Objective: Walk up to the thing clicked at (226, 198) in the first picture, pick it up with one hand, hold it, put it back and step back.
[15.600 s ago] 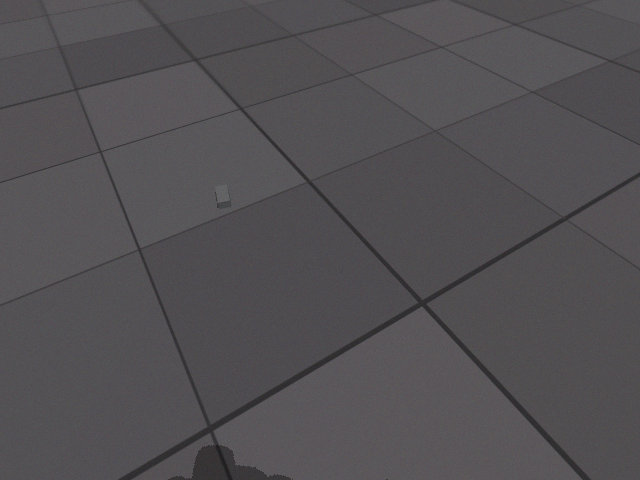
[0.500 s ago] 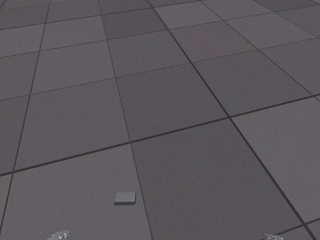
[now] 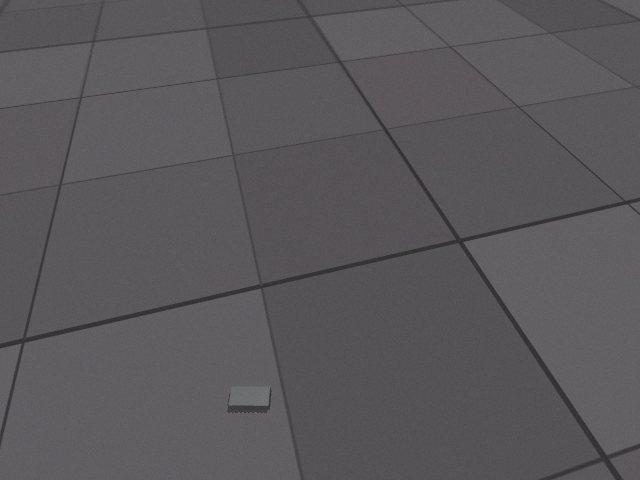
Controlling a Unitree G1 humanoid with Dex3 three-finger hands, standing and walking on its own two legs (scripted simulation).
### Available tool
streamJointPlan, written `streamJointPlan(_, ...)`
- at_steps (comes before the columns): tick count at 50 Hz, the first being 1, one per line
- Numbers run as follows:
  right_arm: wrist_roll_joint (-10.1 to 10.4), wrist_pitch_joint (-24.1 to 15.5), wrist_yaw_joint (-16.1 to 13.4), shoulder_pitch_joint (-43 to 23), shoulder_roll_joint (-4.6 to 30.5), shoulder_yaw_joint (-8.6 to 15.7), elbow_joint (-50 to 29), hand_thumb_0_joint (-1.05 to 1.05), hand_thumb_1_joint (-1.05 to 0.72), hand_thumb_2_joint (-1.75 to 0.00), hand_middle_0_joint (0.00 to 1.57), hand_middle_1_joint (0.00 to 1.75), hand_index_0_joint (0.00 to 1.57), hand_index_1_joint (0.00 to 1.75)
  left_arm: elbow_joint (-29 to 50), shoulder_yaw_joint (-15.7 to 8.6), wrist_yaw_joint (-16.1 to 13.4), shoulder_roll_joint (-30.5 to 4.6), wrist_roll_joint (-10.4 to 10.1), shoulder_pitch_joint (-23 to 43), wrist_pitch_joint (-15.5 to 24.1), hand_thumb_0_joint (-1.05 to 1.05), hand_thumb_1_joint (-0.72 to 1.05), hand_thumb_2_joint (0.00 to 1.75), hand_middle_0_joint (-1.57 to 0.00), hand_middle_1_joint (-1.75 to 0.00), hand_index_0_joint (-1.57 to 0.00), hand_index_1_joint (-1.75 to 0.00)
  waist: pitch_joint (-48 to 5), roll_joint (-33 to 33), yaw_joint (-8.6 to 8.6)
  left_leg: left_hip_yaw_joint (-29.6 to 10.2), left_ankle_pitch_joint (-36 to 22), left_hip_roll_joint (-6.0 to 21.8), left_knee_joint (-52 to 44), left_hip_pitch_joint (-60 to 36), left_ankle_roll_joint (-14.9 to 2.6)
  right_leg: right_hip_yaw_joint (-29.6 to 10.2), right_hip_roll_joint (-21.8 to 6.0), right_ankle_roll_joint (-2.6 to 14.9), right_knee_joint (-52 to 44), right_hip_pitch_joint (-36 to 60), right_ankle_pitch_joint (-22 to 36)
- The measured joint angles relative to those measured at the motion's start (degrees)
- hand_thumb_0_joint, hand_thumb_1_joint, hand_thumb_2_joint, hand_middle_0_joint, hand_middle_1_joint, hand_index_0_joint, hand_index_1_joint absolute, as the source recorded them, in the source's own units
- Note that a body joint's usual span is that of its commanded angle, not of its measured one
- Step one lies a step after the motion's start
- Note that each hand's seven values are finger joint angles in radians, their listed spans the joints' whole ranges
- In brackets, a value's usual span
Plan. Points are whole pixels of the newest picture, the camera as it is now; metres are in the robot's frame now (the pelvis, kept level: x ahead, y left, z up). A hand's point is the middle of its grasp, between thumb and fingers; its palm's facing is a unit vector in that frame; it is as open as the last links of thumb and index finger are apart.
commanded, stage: walk up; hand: left
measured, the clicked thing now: (250, 398) +0.48 +0.24 -0.76
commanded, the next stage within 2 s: stand in 0.08 s
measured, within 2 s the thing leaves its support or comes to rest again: neither
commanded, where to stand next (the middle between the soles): +0.06 +0.02 m, yaw -2 degrees
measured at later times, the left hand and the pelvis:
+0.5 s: hand out of the picture +0.10 +0.24 -0.15, palm faces -0.02 -0.94 -0.34, open 7.4 cm; pelvis +0.01 -0.01 +0.00, yaw -1 degrees
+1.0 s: hand out of the picture +0.10 +0.23 -0.15, palm faces -0.03 -0.94 -0.35, open 7.4 cm; pelvis +0.01 -0.02 +0.00, yaw -1 degrees
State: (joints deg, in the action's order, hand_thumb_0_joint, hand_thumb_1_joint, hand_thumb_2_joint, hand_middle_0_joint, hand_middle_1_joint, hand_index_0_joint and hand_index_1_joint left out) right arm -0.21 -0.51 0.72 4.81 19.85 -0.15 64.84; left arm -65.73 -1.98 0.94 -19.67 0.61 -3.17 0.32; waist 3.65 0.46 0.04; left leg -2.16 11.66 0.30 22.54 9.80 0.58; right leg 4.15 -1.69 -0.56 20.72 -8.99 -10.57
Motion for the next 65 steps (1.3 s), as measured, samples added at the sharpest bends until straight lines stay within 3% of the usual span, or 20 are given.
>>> streamJointPlan(24,-0.28,-0.39,-0.46,-1.42,0.13,0.24,0.34,0.0,-0.9,-0.9,0.2,0.3,0.2,0.3,-0.09,1.29,-0.49,0.37,0.09,-1.7,0.66,0.01,0.91,0.9,-0.21,-0.3,-0.2,-0.3,-0.83,0.38,0.29,0.47,-1.19,0.44,-4.91,-4.03,0.78,-0.4,0.41,0.58,-2.09,2.5,-0.15)
streamJointPlan(65,-0.29,-0.06,-0.61,1.41,0.38,-0.36,0.14,0.0,-0.9,-0.9,0.2,0.3,0.2,0.3,0.33,1.34,-0.47,0.0,0.03,-2.19,0.51,0.01,0.91,0.9,-0.21,-0.3,-0.2,-0.3,-1.02,0.6,-0.09,0.3,-1.13,2.1,-5.19,-4.5,2.15,-0.2,2.06,2.0,-2.34,2.86,-0.19)
